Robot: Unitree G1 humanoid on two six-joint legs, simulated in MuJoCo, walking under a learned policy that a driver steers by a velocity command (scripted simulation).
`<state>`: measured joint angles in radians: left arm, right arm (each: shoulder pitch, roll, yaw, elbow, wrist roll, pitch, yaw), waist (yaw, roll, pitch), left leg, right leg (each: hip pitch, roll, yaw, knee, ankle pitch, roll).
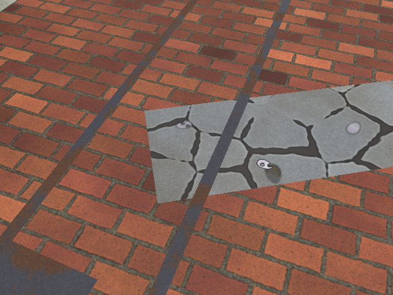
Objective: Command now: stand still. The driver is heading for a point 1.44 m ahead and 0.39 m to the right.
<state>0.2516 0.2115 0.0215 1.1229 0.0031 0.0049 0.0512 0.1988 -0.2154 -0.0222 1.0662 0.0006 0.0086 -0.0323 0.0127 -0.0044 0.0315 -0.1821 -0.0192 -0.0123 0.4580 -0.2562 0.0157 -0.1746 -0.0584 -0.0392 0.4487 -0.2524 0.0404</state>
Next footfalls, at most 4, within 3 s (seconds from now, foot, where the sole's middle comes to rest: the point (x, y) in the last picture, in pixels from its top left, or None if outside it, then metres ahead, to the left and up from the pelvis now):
1.14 left None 0.45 0.08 -0.78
1.66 right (252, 232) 0.75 -0.17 -0.78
2.22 left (190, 165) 1.07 0.07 -0.78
2.78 right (256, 128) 1.30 -0.24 -0.78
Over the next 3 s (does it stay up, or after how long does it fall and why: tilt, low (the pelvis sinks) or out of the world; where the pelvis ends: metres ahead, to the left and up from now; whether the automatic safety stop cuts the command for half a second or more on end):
stays up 1.27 -0.16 0.00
